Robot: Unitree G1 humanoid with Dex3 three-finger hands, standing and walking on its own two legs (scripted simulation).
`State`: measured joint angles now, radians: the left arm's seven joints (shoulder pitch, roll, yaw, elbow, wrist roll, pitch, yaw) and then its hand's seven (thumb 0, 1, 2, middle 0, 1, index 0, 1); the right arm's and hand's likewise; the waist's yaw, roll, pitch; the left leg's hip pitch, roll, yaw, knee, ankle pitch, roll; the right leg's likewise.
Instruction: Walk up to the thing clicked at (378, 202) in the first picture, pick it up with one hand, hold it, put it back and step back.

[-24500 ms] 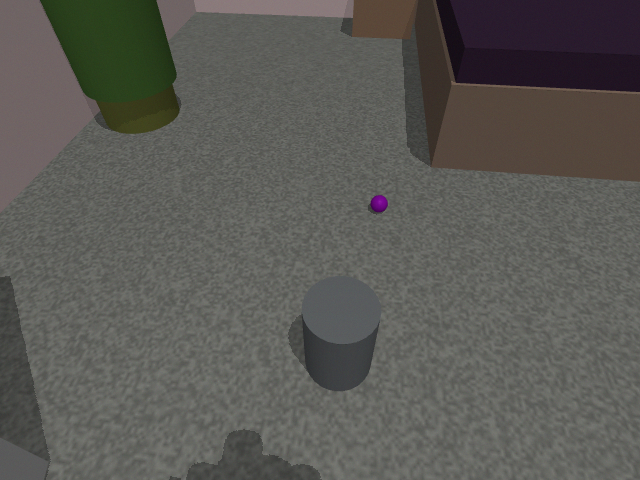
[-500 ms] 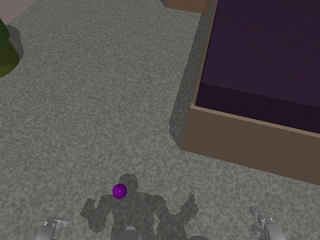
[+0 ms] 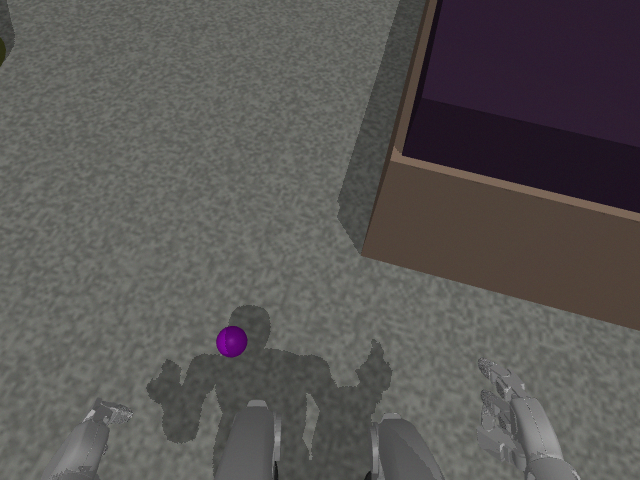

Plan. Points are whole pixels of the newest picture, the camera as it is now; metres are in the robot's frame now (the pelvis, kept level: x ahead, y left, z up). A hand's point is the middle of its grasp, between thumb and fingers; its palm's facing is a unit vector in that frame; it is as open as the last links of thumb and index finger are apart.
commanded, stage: rise first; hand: left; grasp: from above
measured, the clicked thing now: (231, 341) +0.43 +0.22 -0.59
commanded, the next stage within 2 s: approach in 1.68 s
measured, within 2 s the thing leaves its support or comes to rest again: neither
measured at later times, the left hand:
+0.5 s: hand (177, 387) +0.28 +0.27 -0.34, palm faces -0.46 -0.28 -0.84, open 14.0 cm
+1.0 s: hand (191, 364) +0.34 +0.27 -0.41, palm faces -0.46 -0.05 -0.89, open 14.3 cm
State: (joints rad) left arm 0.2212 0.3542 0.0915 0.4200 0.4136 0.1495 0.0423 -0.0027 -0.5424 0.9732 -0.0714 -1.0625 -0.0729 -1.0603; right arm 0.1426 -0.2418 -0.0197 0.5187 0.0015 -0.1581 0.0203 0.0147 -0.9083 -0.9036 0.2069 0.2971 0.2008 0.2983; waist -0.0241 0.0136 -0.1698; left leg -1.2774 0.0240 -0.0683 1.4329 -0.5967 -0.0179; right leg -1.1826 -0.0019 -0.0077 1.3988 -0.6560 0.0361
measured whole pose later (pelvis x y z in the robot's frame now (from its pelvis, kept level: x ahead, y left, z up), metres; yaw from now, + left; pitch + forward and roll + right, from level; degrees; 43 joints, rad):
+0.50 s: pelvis -0.07 -0.01 -0.19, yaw -4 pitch +33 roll -4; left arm -0.46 0.52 0.10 0.91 0.90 -0.13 0.19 0.00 -0.52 1.03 -0.06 -1.05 -0.06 -1.06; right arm 0.10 -0.27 -0.06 0.72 -0.03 -0.09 0.06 0.01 -0.86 -0.89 0.20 0.30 0.20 0.30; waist -0.03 0.02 -0.14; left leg -2.02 0.03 -0.12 2.07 -0.63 -0.05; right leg -1.94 0.05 -0.02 2.06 -0.71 0.03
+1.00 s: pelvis -0.08 +0.00 -0.26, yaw -7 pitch +32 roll -7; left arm -0.69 0.64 0.09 1.20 1.18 -0.23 0.34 0.00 -0.55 1.04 -0.07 -0.98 -0.07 -0.99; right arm 0.11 -0.26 -0.02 0.77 -0.09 -0.03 0.09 0.01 -0.90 -0.90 0.21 0.30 0.20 0.30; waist -0.10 -0.01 -0.10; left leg -2.22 0.02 -0.16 2.28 -0.63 -0.04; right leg -2.11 0.06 -0.03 2.25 -0.71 0.05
